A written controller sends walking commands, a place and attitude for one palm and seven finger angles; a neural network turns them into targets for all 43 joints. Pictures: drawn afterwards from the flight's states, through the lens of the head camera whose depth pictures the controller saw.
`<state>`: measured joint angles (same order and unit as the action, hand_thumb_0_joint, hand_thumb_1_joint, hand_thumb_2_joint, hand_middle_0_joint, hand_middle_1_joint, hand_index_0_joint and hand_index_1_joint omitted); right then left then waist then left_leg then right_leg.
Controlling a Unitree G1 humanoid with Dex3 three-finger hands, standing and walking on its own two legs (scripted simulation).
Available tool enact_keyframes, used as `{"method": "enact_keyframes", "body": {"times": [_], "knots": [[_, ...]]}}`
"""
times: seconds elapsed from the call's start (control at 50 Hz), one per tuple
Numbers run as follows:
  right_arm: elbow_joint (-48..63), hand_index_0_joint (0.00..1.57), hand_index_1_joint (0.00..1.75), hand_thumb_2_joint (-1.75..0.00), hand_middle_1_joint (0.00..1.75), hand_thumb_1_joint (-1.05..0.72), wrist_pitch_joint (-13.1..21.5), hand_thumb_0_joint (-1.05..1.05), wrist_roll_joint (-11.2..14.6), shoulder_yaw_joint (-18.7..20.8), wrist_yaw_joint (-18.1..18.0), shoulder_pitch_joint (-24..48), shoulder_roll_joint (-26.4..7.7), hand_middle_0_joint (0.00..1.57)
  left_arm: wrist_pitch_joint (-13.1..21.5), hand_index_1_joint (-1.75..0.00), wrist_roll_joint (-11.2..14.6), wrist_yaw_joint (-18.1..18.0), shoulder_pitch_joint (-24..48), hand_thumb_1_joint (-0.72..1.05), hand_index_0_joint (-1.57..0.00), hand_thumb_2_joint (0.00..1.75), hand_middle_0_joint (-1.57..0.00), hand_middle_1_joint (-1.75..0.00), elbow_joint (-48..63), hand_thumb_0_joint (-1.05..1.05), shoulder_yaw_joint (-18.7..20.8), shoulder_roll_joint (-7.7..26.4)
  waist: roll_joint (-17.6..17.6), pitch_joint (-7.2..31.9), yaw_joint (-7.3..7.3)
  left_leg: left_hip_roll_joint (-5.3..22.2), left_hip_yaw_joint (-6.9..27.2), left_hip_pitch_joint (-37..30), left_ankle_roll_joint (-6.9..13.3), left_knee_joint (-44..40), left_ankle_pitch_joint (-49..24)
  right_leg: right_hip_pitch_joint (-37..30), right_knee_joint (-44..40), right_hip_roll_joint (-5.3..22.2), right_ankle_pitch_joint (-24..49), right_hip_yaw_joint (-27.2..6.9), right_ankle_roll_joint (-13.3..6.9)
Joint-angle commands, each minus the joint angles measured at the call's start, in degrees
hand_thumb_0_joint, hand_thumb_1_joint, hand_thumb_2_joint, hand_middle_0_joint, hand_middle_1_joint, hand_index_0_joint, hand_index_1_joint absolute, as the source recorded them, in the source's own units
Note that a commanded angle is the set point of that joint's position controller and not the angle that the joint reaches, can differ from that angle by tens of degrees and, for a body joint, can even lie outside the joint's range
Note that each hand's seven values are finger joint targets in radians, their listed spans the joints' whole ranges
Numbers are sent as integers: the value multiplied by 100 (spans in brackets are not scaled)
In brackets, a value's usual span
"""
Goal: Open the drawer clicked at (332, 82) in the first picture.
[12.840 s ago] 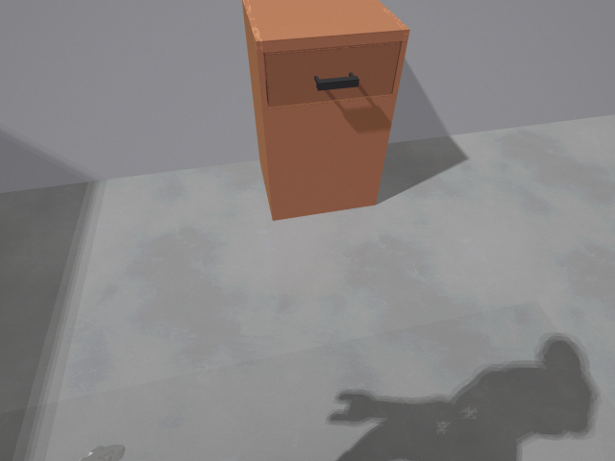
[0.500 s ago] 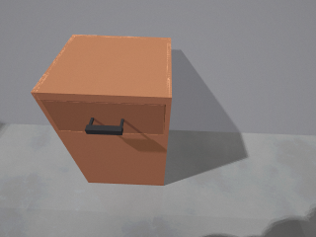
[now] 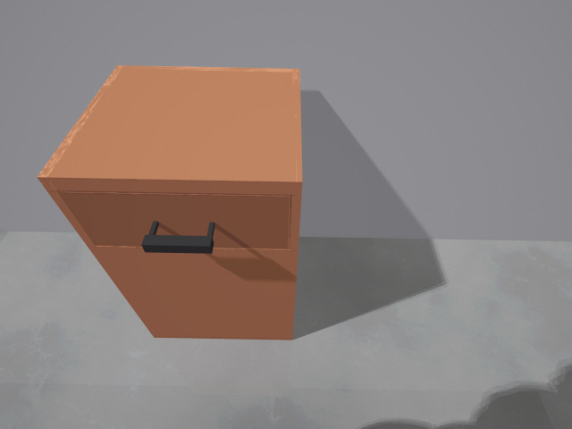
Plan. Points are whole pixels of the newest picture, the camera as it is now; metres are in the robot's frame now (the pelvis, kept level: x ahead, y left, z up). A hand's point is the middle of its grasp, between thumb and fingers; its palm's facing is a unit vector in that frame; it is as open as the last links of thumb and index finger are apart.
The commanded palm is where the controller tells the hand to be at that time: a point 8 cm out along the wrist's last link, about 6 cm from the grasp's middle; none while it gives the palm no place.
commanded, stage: look again from close up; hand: left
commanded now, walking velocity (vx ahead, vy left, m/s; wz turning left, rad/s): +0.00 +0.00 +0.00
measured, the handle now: (180, 235) +0.49 +0.25 -0.11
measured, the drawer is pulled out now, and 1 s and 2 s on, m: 0.00 0.00 0.00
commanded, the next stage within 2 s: raise the hand with hooked fingers in 0.50 s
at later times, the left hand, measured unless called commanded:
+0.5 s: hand out of the picture +0.02 +0.20 -0.18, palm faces +0.01 -0.98 -0.20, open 7.3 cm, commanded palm none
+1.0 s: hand (131, 420) +0.15 +0.22 -0.07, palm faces -0.04 -0.19 -0.98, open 8.5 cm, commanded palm +0.13 +0.26 -0.02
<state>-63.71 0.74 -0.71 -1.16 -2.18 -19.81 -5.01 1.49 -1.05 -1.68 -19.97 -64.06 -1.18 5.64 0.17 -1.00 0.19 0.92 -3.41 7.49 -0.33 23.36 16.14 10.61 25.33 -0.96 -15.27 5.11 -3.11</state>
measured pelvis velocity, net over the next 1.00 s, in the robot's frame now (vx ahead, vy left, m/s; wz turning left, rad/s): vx -0.06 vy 0.04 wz -0.03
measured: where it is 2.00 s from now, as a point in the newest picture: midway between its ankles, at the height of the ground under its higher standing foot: outside the picture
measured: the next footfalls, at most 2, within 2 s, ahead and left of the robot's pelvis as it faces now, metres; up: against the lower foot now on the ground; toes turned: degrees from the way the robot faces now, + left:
none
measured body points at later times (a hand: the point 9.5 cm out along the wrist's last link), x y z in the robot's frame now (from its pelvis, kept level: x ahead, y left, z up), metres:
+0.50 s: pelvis -0.01 +0.02 +0.00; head -0.02 +0.03 +0.45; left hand +0.02 +0.25 -0.16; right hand +0.02 -0.21 -0.15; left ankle -0.04 +0.12 -0.74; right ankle -0.02 -0.08 -0.74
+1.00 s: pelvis -0.06 +0.04 -0.04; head -0.04 +0.03 +0.41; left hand +0.14 +0.23 -0.02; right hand +0.17 -0.20 -0.10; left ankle -0.04 +0.12 -0.74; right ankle -0.02 -0.07 -0.74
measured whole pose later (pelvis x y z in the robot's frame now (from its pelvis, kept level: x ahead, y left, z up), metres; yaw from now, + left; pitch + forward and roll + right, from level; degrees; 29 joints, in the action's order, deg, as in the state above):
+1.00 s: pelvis -0.06 +0.04 -0.04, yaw -2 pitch +8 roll +2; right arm -28.9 -3.4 -2.4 2.2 2.6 -6.1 -14.6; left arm 2.1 -64.6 -26.4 -19.8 -7.7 -8.5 13.6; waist 0.2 6.9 -3.3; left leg -1.9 -7.5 31.5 3.7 45.1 21.7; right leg 36.0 47.7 -1.4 -19.7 -3.6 -1.5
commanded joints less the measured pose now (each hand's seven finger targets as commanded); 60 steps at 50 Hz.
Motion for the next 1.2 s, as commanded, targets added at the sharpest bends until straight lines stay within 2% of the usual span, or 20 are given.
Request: {"method": "enact_keyframes", "body": {"times": [0.0,0.06,0.12,0.26,0.56,0.58,0.6,0.62,0.64,0.66,0.68,0.7,0.76,0.78,0.82,0.86,0.96,1.02,1.08,1.18], "knots": [[565,20,30,-90,30,-90,140,0,-43,179,-41,-294,-665,20,192,-30,32,-112,-382,90,-20,90,-20,-30,407,0,178,769,-360,431,75,345,537,410,201,402,-891,-147,-268,894,1496,-1144,-170],[543,20,30,-90,30,-90,78,0,-28,198,-19,-409,-690,20,180,-30,35,-129,-382,90,-20,90,-20,-30,438,0,174,798,650,374,110,224,366,624,208,535,-505,-440,-239,1018,2594,-1149,-149],[544,20,30,-90,30,-90,41,0,1,236,-32,-243,-834,20,147,-30,45,-140,-326,90,-20,90,-20,-30,492,0,229,920,383,40,87,282,365,630,205,410,-642,-387,-131,1003,3073,-1036,-126],[487,20,30,-90,30,-90,9,0,-31,178,8,50,-942,20,43,-30,72,-130,-154,90,-20,90,-20,-30,583,0,164,909,-110,-157,5,467,418,396,225,136,-1299,-222,-182,761,2066,-857,-2],[214,20,30,-90,30,-90,37,0,-17,122,41,136,-1018,20,-22,-30,66,-106,-52,90,-20,90,-20,-30,454,0,120,855,-31,-284,-44,538,527,418,251,-404,-939,-281,-449,728,1132,-755,158],[644,20,30,-90,30,-90,125,0,56,124,73,606,-1127,20,76,-30,-35,-309,-326,90,-20,90,-20,-30,250,0,132,1075,200,-860,-189,543,322,916,82,674,-1599,211,-161,1072,3663,-986,255],[2612,20,30,-90,30,-90,844,0,386,148,-132,669,-1942,20,925,-32,-993,-362,4420,88,-20,89,-20,-32,8870,0,355,2978,-1851,2243,274,-5,490,-723,246,-133,-2711,-355,396,251,2451,-1128,-13],[2435,20,30,-90,30,-90,1404,0,238,155,-312,962,-1610,20,466,-33,-1198,-791,1635,85,-20,88,-20,-33,7420,0,382,2618,-2490,2046,-214,353,620,-1150,-52,-147,-3657,330,851,179,555,-535,-102],[2389,20,30,-90,30,-90,1548,0,367,233,-299,947,-1312,20,-406,-34,-1105,-1036,183,83,-21,87,-21,-34,6878,0,-336,1271,-1824,1275,-21,477,806,-321,-348,-495,-2869,984,1273,121,-405,-180,93],[2313,20,30,-90,30,-90,1651,0,337,201,-276,790,-1281,20,-518,-36,-1445,-1029,127,81,-21,86,-21,-36,6695,0,-849,649,-1157,687,85,380,703,17,-218,-339,-2239,1275,1173,64,-372,-207,125],[2579,20,30,-90,30,-90,1686,0,234,270,-233,1037,-1542,20,-435,-37,-1922,-1187,588,78,-21,85,-21,-37,6987,0,-665,1140,-781,108,161,296,841,499,-120,-108,-1446,1549,985,35,-329,-247,89],[2731,20,30,-90,30,-90,1610,0,71,296,-191,1039,-1723,20,-387,-39,-2611,-1356,559,76,-21,84,-21,-39,6875,0,-599,1387,-386,244,173,216,914,887,-43,131,-646,1660,853,-22,-225,-307,44],[3377,20,30,-90,30,-90,1130,0,-146,450,43,1229,-1663,20,-288,-43,-4412,-1861,-85,69,-22,81,-22,-43,6061,0,-741,1142,942,812,-75,-28,818,1653,59,720,546,2025,939,-179,-1250,-572,-53],[3577,20,30,-90,30,-90,934,0,-204,481,126,1384,-1642,20,-253,-45,-4855,-2013,-682,67,-22,80,-22,-45,5610,0,-867,886,1326,416,-245,-115,628,2050,65,840,740,2227,848,-201,-1631,-676,-102],[3933,20,30,-90,30,-90,474,0,-225,501,330,1712,-1635,20,-132,-48,-5542,-2231,-1102,62,-22,78,-22,-48,5590,0,-832,828,1224,422,-493,-230,407,2297,84,1032,799,2231,842,-174,-1769,-947,-218],[4178,20,30,-90,30,-90,80,0,-161,467,467,1937,-1597,20,-9,-51,-6017,-2429,-881,57,-22,76,-22,-51,5844,0,-398,1257,969,872,-705,-277,392,2367,67,1184,451,2037,1079,-136,-1402,-1151,-292],[4463,20,30,-90,30,-90,-405,0,-208,457,527,2089,-1409,20,-46,-58,-6731,-3012,615,46,-23,71,-23,-58,6868,0,155,1977,122,1490,-679,-197,670,2067,101,1611,197,2494,1538,-122,-1071,-1378,-267],[4484,20,30,-90,30,-90,-474,0,-249,500,452,1995,-1387,20,-78,-63,-6601,-3147,1498,39,-24,68,-24,-63,7488,0,116,2095,-441,2051,-385,-144,808,1456,112,1997,-125,2853,1727,-124,-714,-1402,-238],[4385,20,30,-90,30,-90,-488,0,-263,426,334,2075,-1382,20,-91,-68,-6347,-3033,2017,32,-24,65,-24,-68,7551,0,-101,2070,-591,1822,-110,-176,827,1377,191,2106,99,3037,1622,-120,-806,-1265,-164],[4293,20,30,-90,30,-90,-506,0,-207,317,251,2082,-1348,20,-310,-75,-5937,-2372,1552,20,-25,60,-25,-75,7213,0,-334,1959,-383,1665,-182,-224,603,1430,230,1699,-263,2045,1319,-147,-40,-941,-115]]}}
